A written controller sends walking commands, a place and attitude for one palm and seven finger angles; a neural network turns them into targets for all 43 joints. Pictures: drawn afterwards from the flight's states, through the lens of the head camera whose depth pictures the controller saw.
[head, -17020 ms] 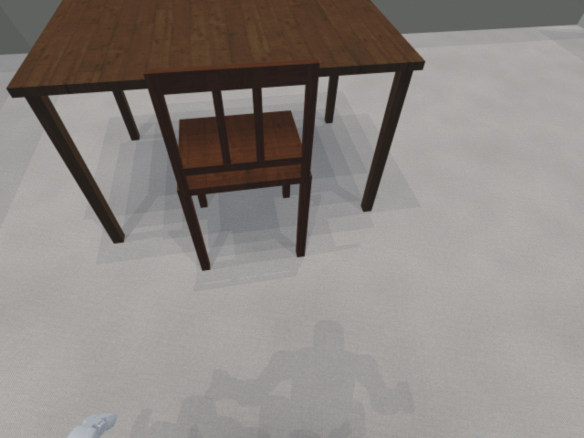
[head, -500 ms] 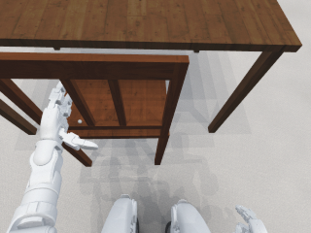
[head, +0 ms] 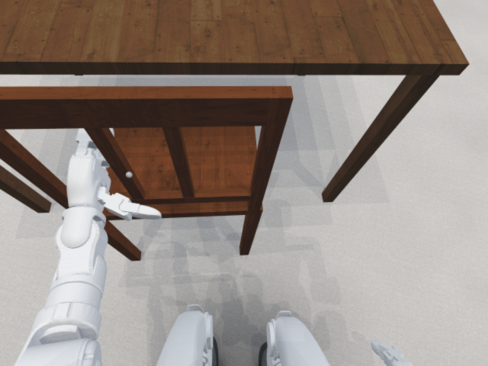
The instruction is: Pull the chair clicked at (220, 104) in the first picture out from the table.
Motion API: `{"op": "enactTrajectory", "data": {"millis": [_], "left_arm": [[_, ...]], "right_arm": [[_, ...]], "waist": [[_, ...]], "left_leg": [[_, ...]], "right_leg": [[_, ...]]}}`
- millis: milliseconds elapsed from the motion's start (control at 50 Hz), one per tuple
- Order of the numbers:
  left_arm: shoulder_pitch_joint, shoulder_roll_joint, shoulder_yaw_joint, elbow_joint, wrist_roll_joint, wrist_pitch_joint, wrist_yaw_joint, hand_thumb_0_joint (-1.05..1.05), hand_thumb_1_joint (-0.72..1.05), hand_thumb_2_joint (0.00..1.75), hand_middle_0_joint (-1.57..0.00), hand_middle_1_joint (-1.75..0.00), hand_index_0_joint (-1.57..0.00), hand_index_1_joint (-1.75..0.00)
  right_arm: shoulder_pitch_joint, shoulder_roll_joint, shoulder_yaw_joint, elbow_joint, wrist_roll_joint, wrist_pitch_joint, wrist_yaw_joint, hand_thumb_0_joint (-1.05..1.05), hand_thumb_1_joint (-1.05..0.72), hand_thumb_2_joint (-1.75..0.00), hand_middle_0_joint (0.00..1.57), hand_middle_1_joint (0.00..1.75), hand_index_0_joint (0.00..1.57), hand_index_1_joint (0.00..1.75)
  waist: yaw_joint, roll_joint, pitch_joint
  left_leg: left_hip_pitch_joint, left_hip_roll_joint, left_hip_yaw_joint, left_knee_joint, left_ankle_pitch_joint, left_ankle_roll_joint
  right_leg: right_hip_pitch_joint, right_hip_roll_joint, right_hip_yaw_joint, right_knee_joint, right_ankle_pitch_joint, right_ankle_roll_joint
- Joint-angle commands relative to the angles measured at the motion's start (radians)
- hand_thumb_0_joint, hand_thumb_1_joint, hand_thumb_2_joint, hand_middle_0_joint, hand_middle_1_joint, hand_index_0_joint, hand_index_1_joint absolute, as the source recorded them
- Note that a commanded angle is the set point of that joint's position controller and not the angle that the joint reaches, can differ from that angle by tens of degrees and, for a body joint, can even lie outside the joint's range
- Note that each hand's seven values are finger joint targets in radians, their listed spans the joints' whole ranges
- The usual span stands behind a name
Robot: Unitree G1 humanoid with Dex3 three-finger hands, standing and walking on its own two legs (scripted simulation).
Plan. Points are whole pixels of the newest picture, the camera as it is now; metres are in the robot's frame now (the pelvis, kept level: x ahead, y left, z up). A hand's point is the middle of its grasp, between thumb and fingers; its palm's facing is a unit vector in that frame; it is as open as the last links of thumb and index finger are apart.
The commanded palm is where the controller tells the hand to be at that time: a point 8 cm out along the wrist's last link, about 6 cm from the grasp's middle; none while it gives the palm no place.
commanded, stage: push the fingers through the gap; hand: left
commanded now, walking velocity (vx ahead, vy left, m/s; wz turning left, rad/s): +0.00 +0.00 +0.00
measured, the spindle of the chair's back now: (121, 166) +0.43 +0.21 +0.00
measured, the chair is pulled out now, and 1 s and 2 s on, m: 0.00 0.00 0.02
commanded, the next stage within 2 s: hook a spindle and tug to test in 0.16 s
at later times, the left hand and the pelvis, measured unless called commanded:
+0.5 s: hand (126, 174) +0.41 +0.19 +0.01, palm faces +0.07 -1.00 -0.03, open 16.3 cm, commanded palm +0.38 +0.24 +0.02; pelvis +0.00 +0.00 +0.00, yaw +1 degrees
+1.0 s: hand (127, 177) +0.41 +0.19 +0.01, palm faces +0.07 -1.00 -0.02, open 7.9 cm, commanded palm +0.38 +0.24 +0.02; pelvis +0.00 +0.00 +0.00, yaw +0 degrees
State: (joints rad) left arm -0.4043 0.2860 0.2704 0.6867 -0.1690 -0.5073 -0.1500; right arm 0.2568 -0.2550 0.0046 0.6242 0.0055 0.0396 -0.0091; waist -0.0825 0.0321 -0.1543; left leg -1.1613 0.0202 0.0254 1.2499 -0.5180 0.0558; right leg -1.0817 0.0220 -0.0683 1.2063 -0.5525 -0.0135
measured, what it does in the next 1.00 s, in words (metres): stands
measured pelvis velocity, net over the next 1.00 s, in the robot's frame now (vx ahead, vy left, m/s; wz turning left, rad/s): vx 0.00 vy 0.00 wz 0.00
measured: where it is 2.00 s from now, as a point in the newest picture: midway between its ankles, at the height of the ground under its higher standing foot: outside the picture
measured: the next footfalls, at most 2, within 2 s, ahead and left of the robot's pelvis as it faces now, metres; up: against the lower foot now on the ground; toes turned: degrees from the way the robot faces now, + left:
none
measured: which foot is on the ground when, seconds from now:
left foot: down 0.00-1.00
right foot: down 0.00-1.00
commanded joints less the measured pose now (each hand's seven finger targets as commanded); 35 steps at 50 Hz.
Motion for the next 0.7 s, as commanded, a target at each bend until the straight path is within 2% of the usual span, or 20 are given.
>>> {"op": "enactTrajectory", "data": {"millis": [0, 20, 80, 120, 140, 160, 180, 240, 260, 280, 320, 340, 420, 480, 500, 520, 540, 580, 620, 680], "left_arm": [[-0.270, 0.212, 0.054, -0.131, 0.012, -0.069, 0.041, 0.00, -0.50, 0.30, -0.06, -0.08, -0.06, -0.08], [-0.268, 0.209, 0.049, -0.105, 0.016, -0.062, 0.036, 0.00, -0.50, 0.30, -0.06, -0.08, -0.06, -0.08], [-0.294, 0.179, 0.016, -0.104, 0.012, -0.059, 0.014, 0.00, -0.50, 0.30, -0.06, -0.08, -0.06, -0.08], [-0.317, 0.185, 0.017, -0.137, -0.004, -0.066, -0.001, 0.00, -0.50, 0.30, -0.06, -0.08, -0.06, -0.08], [-0.310, 0.214, 0.037, -0.151, -0.005, -0.071, -0.004, 0.00, -0.50, 0.30, -0.06, -0.08, -0.06, -0.08], [-0.330, 0.191, 0.014, -0.170, -0.011, -0.076, -0.007, 0.00, -0.50, 0.30, -0.06, -0.08, -0.06, -0.08], [-0.334, 0.203, 0.028, -0.181, -0.013, -0.081, -0.005, 0.00, -0.50, 0.30, -0.06, -0.08, -0.06, -0.08], [-0.319, 0.214, 0.041, -0.161, -0.010, -0.082, 0.000, 0.00, -0.50, 0.30, -0.06, -0.08, -0.06, -0.08], [-0.336, 0.228, 0.052, -0.150, -0.010, -0.082, 0.005, 0.00, -0.50, 0.30, -0.08, -0.13, -0.08, -0.13], [-0.319, 0.226, 0.056, -0.139, -0.005, -0.082, 0.006, 0.00, -0.50, 0.30, -0.10, -0.19, -0.10, -0.19], [-0.325, 0.212, 0.039, -0.115, -0.002, -0.075, 0.003, 0.00, -0.50, 0.30, -0.13, -0.30, -0.13, -0.30], [-0.340, 0.204, 0.031, -0.118, 0.000, -0.075, 0.001, 0.00, -0.50, 0.30, -0.15, -0.35, -0.15, -0.35], [-0.349, 0.184, 0.012, -0.126, -0.006, -0.068, -0.008, 0.00, -0.50, 0.30, -0.22, -0.57, -0.22, -0.57], [-0.347, 0.203, 0.029, -0.140, -0.012, -0.068, -0.011, 0.00, -0.50, 0.30, -0.27, -0.74, -0.27, -0.74], [-0.328, 0.233, 0.057, -0.125, -0.009, -0.066, -0.008, 0.00, -0.50, 0.30, -0.29, -0.79, -0.29, -0.79], [-0.351, 0.208, 0.031, -0.140, -0.011, -0.068, -0.009, 0.00, -0.50, 0.30, -0.31, -0.85, -0.31, -0.85], [-0.341, 0.209, 0.039, -0.131, -0.013, -0.065, -0.008, 0.00, -0.50, 0.30, -0.32, -0.90, -0.32, -0.90], [-0.323, 0.243, 0.070, -0.127, -0.009, -0.067, -0.005, 0.00, -0.39, 0.35, -0.36, -1.01, -0.36, -1.01], [-0.344, 0.229, 0.050, -0.121, -0.006, -0.067, -0.003, 0.00, -0.28, 0.40, -0.39, -1.12, -0.39, -1.12], [-0.335, 0.200, 0.029, -0.140, -0.006, -0.069, -0.003, 0.00, -0.11, 0.47, -0.45, -1.29, -0.45, -1.29]], "right_arm": [[0.064, -0.165, -0.057, -0.075, -0.003, -0.024, -0.004, 0.00, -0.90, -0.90, 0.20, 0.30, 0.20, 0.30], [0.064, -0.168, -0.056, -0.078, -0.002, -0.020, -0.004, 0.00, -0.90, -0.90, 0.20, 0.30, 0.20, 0.30], [0.060, -0.169, -0.056, -0.088, 0.000, -0.017, -0.004, 0.00, -0.90, -0.90, 0.20, 0.30, 0.20, 0.30], [0.057, -0.170, -0.058, -0.091, 0.001, -0.018, -0.007, 0.00, -0.90, -0.90, 0.20, 0.30, 0.20, 0.30], [0.056, -0.172, -0.058, -0.095, 0.003, -0.018, -0.009, 0.00, -0.90, -0.90, 0.20, 0.30, 0.20, 0.30], [0.057, -0.170, -0.057, -0.095, 0.002, -0.020, -0.009, 0.00, -0.90, -0.90, 0.20, 0.30, 0.20, 0.30], [0.056, -0.168, -0.059, -0.090, 0.001, -0.021, -0.010, 0.00, -0.90, -0.90, 0.20, 0.30, 0.20, 0.30], [0.053, -0.166, -0.056, -0.089, 0.000, -0.020, -0.010, 0.00, -0.90, -0.90, 0.20, 0.30, 0.20, 0.30], [0.055, -0.168, -0.055, -0.081, -0.001, -0.020, -0.013, 0.00, -0.90, -0.90, 0.20, 0.30, 0.20, 0.30], [0.055, -0.165, -0.056, -0.082, -0.001, -0.020, -0.013, 0.00, -0.90, -0.90, 0.20, 0.30, 0.20, 0.30], [0.050, -0.166, -0.053, -0.084, 0.001, -0.017, -0.012, 0.00, -0.90, -0.90, 0.20, 0.30, 0.20, 0.30], [0.049, -0.166, -0.052, -0.086, 0.000, -0.018, -0.011, 0.00, -0.90, -0.90, 0.20, 0.30, 0.20, 0.30], [0.052, -0.166, -0.055, -0.087, 0.001, -0.017, -0.012, 0.00, -0.90, -0.90, 0.20, 0.30, 0.20, 0.30], [0.052, -0.167, -0.056, -0.087, 0.002, -0.018, -0.012, 0.00, -0.90, -0.90, 0.20, 0.30, 0.20, 0.30], [0.054, -0.170, -0.056, -0.086, 0.003, -0.016, -0.015, 0.00, -0.90, -0.90, 0.20, 0.30, 0.20, 0.30], [0.048, -0.165, -0.054, -0.087, 0.002, -0.016, -0.015, 0.00, -0.90, -0.90, 0.20, 0.30, 0.20, 0.30], [0.051, -0.164, -0.054, -0.086, 0.003, -0.017, -0.014, 0.00, -0.90, -0.90, 0.20, 0.30, 0.20, 0.30], [0.052, -0.167, -0.054, -0.088, 0.002, -0.017, -0.015, 0.00, -0.90, -0.90, 0.20, 0.30, 0.20, 0.30], [0.050, -0.165, -0.051, -0.089, 0.002, -0.015, -0.014, 0.00, -0.90, -0.90, 0.20, 0.30, 0.20, 0.30], [0.051, -0.164, -0.054, -0.091, 0.002, -0.018, -0.011, 0.00, -0.90, -0.90, 0.20, 0.30, 0.20, 0.30]], "waist": [[-0.009, 0.043, -0.413], [-0.015, 0.021, -0.388], [-0.014, 0.049, -0.405], [-0.013, 0.061, -0.440], [-0.002, 0.072, -0.449], [-0.012, 0.079, -0.470], [-0.006, 0.086, -0.485], [-0.007, 0.068, -0.463], [-0.015, 0.044, -0.457], [-0.010, 0.042, -0.455], [-0.013, 0.043, -0.431], [-0.013, 0.065, -0.429], [-0.019, 0.061, -0.452], [-0.015, 0.059, -0.480], [-0.009, 0.040, -0.470], [-0.017, 0.057, -0.465], [-0.015, 0.042, -0.461], [-0.002, 0.052, -0.470], [-0.011, 0.048, -0.445], [-0.010, 0.083, -0.466]], "left_leg": [[0.392, 0.008, -0.095, -0.139, 0.346, -0.045], [0.367, 0.006, -0.093, -0.141, 0.314, -0.042], [0.396, 0.006, -0.096, -0.146, 0.305, -0.043], [0.418, 0.005, -0.093, -0.141, 0.323, -0.042], [0.428, 0.007, -0.097, -0.145, 0.337, -0.045], [0.446, 0.007, -0.100, -0.139, 0.366, -0.043], [0.460, 0.008, -0.098, -0.134, 0.376, -0.045], [0.434, 0.006, -0.098, -0.135, 0.360, -0.045], [0.414, 0.005, -0.097, -0.128, 0.358, -0.039], [0.406, 0.004, -0.091, -0.125, 0.360, -0.039], [0.386, 0.002, -0.092, -0.131, 0.320, -0.040], [0.392, 0.002, -0.093, -0.133, 0.307, -0.041], [0.418, 0.003, -0.093, -0.128, 0.337, -0.039], [0.419, 0.003, -0.090, -0.121, 0.359, -0.039], [0.409, 0.004, -0.092, -0.123, 0.355, -0.040], [0.404, 0.001, -0.087, -0.122, 0.349, -0.037], [0.394, 0.000, -0.086, -0.122, 0.336, -0.036], [0.390, 0.000, -0.084, -0.121, 0.348, -0.037], [0.379, 0.001, -0.086, -0.125, 0.330, -0.037], [0.426, 0.003, -0.093, -0.131, 0.349, -0.042]], "right_leg": [[0.112, 0.008, 0.022, -0.131, 0.274, -0.012], [0.111, 0.007, 0.023, -0.136, 0.256, -0.012], [0.099, 0.007, 0.023, -0.142, 0.240, -0.017], [0.115, 0.006, 0.028, -0.146, 0.257, -0.017], [0.122, 0.007, 0.028, -0.143, 0.262, -0.020], [0.120, 0.008, 0.027, -0.137, 0.284, -0.020], [0.119, 0.007, 0.028, -0.137, 0.289, -0.018], [0.126, 0.008, 0.027, -0.137, 0.280, -0.016], [0.133, 0.008, 0.030, -0.135, 0.290, -0.015], [0.137, 0.008, 0.032, -0.133, 0.299, -0.013], [0.123, 0.007, 0.031, -0.137, 0.267, -0.014], [0.111, 0.006, 0.029, -0.138, 0.249, -0.015], [0.114, 0.006, 0.031, -0.142, 0.273, -0.015], [0.135, 0.006, 0.033, -0.137, 0.299, -0.014], [0.137, 0.007, 0.033, -0.136, 0.295, -0.014], [0.138, 0.006, 0.036, -0.139, 0.296, -0.012], [0.146, 0.006, 0.036, -0.142, 0.290, -0.012], [0.152, 0.006, 0.038, -0.134, 0.299, -0.014], [0.141, 0.007, 0.036, -0.137, 0.284, -0.013], [0.115, 0.008, 0.028, -0.137, 0.275, -0.017]]}}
